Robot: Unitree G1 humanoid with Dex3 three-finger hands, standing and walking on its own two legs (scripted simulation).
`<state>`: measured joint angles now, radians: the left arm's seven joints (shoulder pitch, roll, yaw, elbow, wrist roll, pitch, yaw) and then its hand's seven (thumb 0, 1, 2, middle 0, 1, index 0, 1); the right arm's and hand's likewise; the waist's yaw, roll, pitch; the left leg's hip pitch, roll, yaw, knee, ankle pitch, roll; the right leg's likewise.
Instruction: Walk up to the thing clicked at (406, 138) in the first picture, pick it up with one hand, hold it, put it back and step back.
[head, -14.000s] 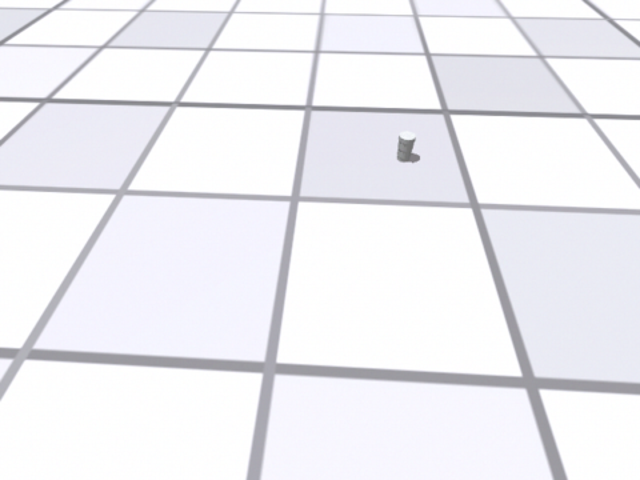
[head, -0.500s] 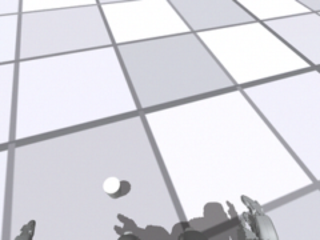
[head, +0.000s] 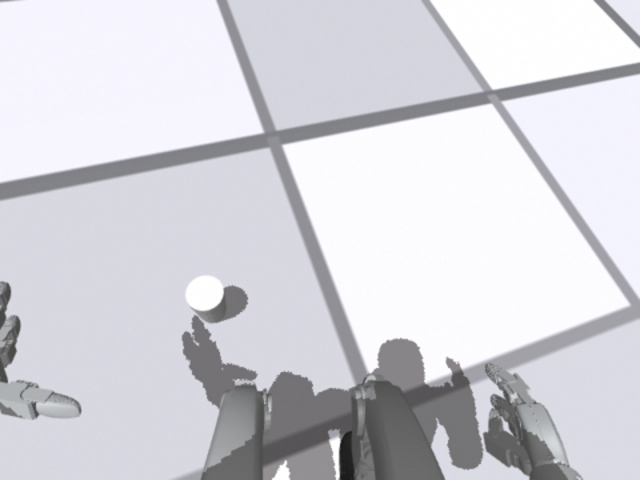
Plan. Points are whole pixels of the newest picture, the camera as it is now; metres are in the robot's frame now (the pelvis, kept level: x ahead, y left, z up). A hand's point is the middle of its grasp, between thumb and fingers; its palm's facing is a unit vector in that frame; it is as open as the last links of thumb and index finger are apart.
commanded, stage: go down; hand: left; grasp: from the side
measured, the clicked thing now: (209, 302) +0.49 +0.22 -0.50
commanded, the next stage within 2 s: approach in 1.36 s
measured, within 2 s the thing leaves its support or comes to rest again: neither
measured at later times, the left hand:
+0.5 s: hand (54, 318) +0.35 +0.37 -0.15, palm faces +0.21 -0.97 -0.11, open 17.1 cm
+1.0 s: hand (54, 301) +0.39 +0.39 -0.18, palm faces +0.20 -0.98 -0.05, open 17.4 cm
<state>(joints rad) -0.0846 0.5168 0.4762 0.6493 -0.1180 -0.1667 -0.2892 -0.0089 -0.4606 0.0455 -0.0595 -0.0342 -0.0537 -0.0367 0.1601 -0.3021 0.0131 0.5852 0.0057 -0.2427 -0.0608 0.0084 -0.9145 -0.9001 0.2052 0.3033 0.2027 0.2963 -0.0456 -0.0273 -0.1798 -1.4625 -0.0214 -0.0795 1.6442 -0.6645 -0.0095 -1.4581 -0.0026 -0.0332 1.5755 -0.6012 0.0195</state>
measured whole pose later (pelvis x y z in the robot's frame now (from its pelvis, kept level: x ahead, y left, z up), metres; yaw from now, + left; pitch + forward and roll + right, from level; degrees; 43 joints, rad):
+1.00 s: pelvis -0.04 +0.01 -0.19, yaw -4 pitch +31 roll -8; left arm -0.66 0.87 0.81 1.11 -0.17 -0.42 -0.63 -0.01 -0.51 0.03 -0.05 -0.06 -0.05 -0.05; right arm 0.14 -0.35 0.13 0.68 -0.04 -0.17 -0.01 0.00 -0.91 -0.90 0.21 0.30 0.20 0.30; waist -0.12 -0.03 -0.09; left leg -2.10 -0.05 -0.12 2.26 -0.71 0.00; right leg -2.07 0.00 -0.06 2.14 -0.63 0.04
